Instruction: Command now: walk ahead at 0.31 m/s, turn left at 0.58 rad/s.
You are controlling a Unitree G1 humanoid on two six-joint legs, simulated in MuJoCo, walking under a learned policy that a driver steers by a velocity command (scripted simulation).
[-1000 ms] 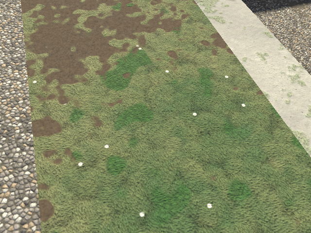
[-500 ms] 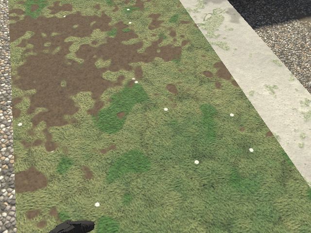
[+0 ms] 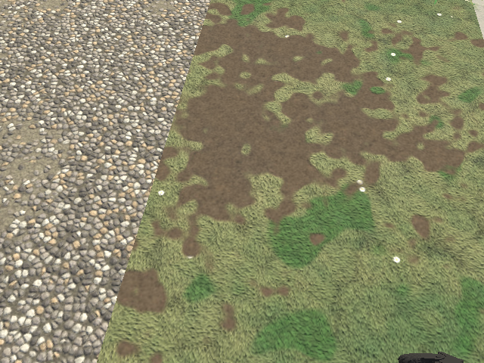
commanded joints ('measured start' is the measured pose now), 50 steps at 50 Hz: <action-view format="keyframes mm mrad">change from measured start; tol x32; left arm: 1 -10 195 41 -67 -15 13 6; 50 -161 241 29 -330 8 88 6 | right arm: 1 357 -153 -57 55 -21 -32 -32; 50 159 -165 -38 -124 40 99 -14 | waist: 1 -194 -39 -224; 50 -26 -185 -94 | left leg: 1 476 -33 -62 -140 163 82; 2 836 321 -483 -19 741 219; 4 762 353 -539 -135 874 288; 20 409 132 -509 -287 250 90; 32 394 79 -672 -168 408 56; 36 -15 -235 -263 288 -527 -120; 50 38 -42 -130 321 -323 -185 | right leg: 1 -195 -167 46 587 806 -61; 2 -616 -13 70 957 -208 -3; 3 -683 50 275 1100 -227 11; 33 -310 103 399 41 138 -31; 36 -136 -369 845 -119 558 -249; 50 -101 -229 385 -35 679 -241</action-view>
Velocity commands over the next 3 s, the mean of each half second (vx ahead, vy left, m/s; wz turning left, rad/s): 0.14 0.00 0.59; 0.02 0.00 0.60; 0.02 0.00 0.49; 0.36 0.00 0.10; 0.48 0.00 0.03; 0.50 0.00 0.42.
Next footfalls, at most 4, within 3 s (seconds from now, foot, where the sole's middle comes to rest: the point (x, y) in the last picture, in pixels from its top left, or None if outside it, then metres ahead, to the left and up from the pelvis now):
0.02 left None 0.17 0.07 -0.76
0.70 right None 0.24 -0.10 -0.76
1.16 left None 0.10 0.08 -0.76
1.72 right None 0.28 -0.01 -0.76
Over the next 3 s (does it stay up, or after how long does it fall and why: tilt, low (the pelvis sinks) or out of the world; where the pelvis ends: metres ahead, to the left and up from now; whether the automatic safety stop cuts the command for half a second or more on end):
stays up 0.59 0.52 0.02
